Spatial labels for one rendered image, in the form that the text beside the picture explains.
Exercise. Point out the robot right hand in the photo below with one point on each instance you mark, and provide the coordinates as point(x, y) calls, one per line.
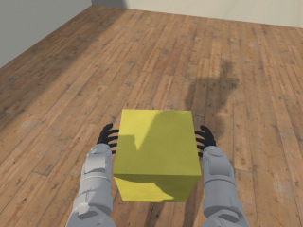
point(207, 141)

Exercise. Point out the right robot forearm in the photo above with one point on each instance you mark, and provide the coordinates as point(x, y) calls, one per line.
point(221, 198)

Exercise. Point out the robot right upper arm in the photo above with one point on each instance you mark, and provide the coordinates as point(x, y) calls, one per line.
point(218, 222)

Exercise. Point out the robot left upper arm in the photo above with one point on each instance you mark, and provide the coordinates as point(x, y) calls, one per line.
point(100, 220)

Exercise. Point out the carton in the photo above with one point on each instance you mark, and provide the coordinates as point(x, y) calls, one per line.
point(156, 158)

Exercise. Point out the robot left hand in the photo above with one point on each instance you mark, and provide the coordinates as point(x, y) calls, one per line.
point(104, 139)

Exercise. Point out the left robot forearm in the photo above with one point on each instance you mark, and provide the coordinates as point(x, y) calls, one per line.
point(94, 196)

